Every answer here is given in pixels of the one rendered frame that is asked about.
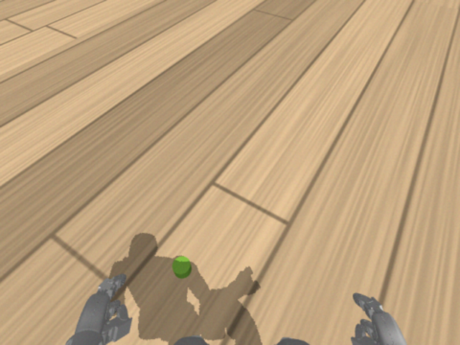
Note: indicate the tin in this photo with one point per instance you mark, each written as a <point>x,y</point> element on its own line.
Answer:
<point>181,267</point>

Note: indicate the left robot hand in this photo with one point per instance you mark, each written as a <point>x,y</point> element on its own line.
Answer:
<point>98,311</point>

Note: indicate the left robot arm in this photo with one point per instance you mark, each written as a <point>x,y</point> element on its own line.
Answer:
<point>86,338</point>

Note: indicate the right robot hand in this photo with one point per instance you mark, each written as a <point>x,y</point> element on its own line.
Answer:
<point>383,329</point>

